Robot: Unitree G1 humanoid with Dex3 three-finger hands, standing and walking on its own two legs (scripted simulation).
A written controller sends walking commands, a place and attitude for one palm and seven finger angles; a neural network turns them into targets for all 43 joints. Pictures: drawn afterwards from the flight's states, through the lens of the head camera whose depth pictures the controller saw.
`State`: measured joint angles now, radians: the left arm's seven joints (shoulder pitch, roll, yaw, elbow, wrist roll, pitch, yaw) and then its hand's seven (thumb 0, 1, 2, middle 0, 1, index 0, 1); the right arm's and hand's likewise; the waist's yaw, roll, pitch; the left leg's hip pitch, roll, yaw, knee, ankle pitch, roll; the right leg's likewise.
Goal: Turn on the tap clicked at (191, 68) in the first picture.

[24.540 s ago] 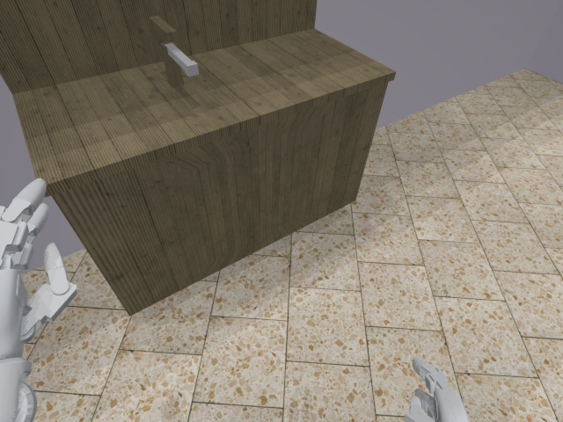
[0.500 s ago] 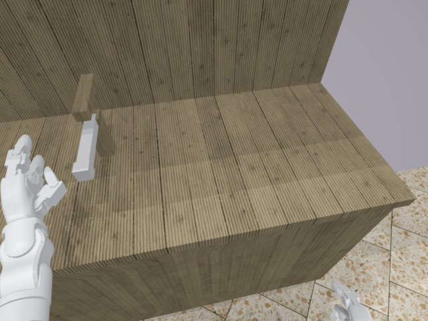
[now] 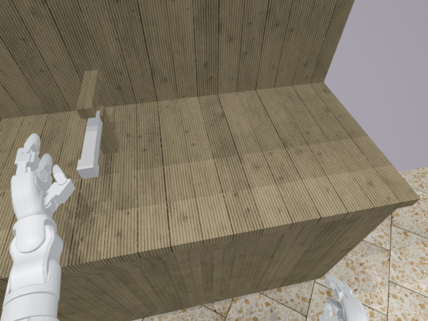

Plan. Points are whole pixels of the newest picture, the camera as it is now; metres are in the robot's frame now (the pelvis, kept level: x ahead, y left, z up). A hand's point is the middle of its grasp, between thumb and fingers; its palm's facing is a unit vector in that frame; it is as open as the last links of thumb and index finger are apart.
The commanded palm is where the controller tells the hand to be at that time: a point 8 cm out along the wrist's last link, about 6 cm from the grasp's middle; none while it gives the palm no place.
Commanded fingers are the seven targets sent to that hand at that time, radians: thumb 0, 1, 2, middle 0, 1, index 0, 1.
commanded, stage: push the lever round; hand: left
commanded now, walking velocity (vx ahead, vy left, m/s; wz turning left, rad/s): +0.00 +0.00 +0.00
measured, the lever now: (88, 168) +0.35 +0.27 +0.10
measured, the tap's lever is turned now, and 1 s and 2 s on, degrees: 0 10 43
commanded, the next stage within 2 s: none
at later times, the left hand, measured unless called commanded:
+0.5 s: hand (82, 185) +0.31 +0.27 +0.09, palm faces +0.48 -0.87 -0.06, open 7.8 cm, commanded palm +0.28 +0.30 +0.09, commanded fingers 0.00 0.90 0.90 -0.15 -0.15 -0.15 -0.15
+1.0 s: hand (102, 181) +0.33 +0.24 +0.09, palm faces +0.54 -0.84 -0.03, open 7.7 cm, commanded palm +0.29 +0.26 +0.09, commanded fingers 0.00 0.90 0.90 -0.15 -0.15 -0.15 -0.15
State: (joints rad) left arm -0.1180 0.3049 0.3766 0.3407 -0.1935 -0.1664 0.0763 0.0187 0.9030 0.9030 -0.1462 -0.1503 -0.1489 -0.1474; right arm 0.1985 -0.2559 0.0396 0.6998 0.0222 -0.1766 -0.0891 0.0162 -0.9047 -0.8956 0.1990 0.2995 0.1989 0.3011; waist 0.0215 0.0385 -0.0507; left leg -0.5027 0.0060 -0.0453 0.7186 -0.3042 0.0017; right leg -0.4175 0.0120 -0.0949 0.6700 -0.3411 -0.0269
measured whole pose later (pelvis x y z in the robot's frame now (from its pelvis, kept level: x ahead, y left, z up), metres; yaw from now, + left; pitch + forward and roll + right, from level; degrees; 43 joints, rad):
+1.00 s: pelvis +0.00 -0.01 +0.00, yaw +0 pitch +4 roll -2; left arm -0.13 0.18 0.24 0.27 -0.12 -0.15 0.31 0.01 0.92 0.92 -0.15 -0.15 -0.15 -0.15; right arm 0.18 -0.25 0.03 0.70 0.00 -0.13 -0.06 0.02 -0.91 -0.90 0.20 0.30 0.20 0.30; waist 0.02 0.04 -0.05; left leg -0.50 0.01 -0.06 0.73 -0.30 -0.01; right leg -0.42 0.02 -0.10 0.69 -0.35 -0.04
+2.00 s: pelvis +0.01 -0.02 +0.00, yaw +0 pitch +6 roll -1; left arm -0.35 -0.03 0.13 0.39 0.05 -0.01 0.76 0.02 0.95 0.91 -0.15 -0.15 -0.15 -0.15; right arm 0.15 -0.21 -0.02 0.73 -0.06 -0.01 -0.01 0.02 -0.91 -0.90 0.20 0.30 0.20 0.30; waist 0.01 0.04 -0.09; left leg -0.52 0.02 -0.06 0.72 -0.32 -0.03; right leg -0.44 0.03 -0.10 0.70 -0.37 -0.05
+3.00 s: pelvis +0.00 -0.03 -0.01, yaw +0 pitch +11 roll -1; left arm -0.74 -0.02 0.31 0.79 0.15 0.00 0.96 0.02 0.91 0.91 -0.15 -0.15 -0.12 -0.13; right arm 0.20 -0.20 -0.04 0.80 -0.10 0.00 0.04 0.01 -0.91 -0.90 0.20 0.30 0.20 0.30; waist -0.06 0.03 -0.14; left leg -0.66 0.03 -0.06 0.77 -0.31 -0.04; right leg -0.59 0.04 -0.11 0.75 -0.37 -0.07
